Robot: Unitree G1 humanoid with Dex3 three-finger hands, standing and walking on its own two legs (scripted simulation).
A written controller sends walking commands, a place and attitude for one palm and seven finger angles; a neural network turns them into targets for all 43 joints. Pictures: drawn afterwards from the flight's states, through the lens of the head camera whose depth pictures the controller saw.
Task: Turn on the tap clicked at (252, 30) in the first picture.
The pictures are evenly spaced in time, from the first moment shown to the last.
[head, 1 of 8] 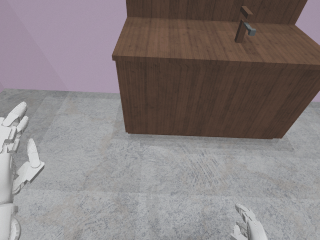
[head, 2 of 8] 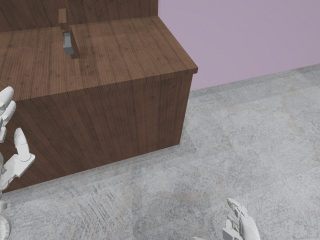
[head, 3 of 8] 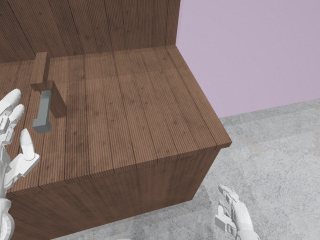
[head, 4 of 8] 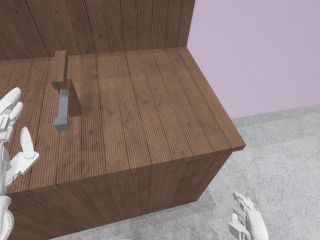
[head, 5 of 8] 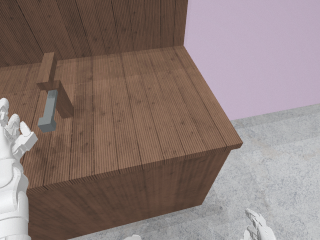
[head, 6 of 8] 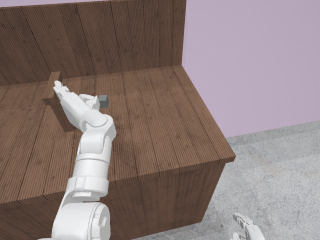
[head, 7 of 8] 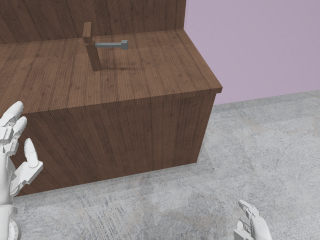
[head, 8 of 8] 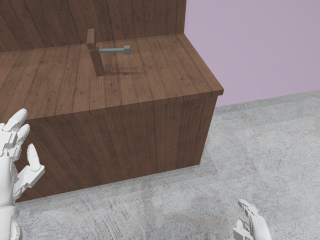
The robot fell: no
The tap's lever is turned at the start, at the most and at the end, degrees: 0 80 80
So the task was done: yes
